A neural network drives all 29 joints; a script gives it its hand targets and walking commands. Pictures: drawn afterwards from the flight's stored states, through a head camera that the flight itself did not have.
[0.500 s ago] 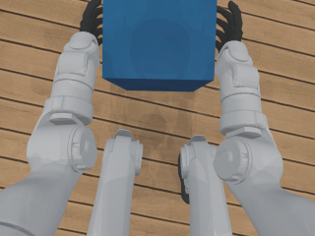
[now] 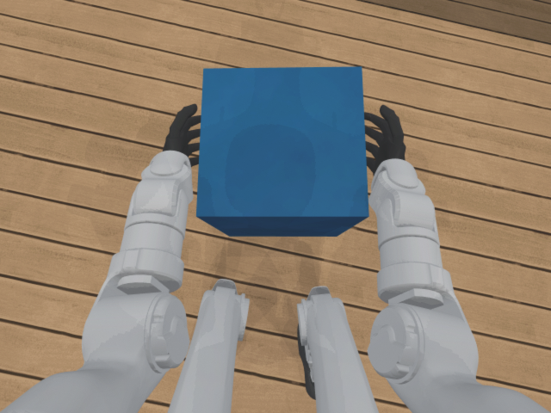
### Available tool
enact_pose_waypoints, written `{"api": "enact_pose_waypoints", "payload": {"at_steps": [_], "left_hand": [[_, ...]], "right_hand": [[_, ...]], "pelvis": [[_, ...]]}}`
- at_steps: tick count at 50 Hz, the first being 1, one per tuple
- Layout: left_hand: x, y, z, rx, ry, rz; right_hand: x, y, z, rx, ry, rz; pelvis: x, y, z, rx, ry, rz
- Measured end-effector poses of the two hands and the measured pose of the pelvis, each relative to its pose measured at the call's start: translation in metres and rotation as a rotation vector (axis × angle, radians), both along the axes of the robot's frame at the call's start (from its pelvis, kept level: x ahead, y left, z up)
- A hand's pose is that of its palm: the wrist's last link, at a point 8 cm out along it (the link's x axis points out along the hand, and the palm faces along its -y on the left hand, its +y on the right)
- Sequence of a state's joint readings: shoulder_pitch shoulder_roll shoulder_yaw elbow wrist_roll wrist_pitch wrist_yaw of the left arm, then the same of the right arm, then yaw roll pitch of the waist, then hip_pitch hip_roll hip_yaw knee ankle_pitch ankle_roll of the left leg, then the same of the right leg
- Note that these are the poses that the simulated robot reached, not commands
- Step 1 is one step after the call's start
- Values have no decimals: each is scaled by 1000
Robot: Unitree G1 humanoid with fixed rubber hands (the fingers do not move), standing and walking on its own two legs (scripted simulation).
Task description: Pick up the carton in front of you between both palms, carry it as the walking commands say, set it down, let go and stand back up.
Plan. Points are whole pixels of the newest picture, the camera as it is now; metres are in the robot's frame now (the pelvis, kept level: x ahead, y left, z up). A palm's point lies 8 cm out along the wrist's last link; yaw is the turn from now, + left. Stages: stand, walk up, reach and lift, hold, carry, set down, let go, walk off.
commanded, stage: reach and lift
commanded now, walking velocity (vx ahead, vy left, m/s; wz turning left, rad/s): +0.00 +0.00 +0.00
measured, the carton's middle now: (282, 168) +0.47 +0.01 -0.11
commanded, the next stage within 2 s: hold in 1.96 s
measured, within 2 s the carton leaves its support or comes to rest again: neither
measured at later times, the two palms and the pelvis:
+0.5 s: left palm (147, 142) +0.40 +0.15 +0.10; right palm (469, 153) +0.41 -0.15 +0.12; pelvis +0.05 +0.00 +0.14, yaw +1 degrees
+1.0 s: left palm (68, 87) +0.37 +0.14 +0.24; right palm out of the picture +0.37 -0.16 +0.25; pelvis +0.08 +0.00 +0.22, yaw +1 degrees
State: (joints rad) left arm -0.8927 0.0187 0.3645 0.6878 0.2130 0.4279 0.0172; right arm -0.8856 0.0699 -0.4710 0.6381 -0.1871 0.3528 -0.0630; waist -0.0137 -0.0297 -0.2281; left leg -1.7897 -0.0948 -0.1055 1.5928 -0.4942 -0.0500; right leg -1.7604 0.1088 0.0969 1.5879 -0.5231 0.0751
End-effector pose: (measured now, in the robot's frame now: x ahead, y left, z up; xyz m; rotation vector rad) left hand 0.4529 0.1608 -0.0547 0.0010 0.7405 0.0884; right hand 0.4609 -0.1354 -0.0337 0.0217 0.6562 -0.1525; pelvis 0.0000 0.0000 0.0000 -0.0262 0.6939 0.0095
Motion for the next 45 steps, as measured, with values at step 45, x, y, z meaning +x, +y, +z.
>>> {"api": "enact_pose_waypoints", "payload": {"at_steps": [45], "left_hand": [[-82,-5,279,10,-45,38]], "right_hand": [[-75,-6,276,5,-44,26]], "pelvis": [[76,2,218,28,-626,22]]}}
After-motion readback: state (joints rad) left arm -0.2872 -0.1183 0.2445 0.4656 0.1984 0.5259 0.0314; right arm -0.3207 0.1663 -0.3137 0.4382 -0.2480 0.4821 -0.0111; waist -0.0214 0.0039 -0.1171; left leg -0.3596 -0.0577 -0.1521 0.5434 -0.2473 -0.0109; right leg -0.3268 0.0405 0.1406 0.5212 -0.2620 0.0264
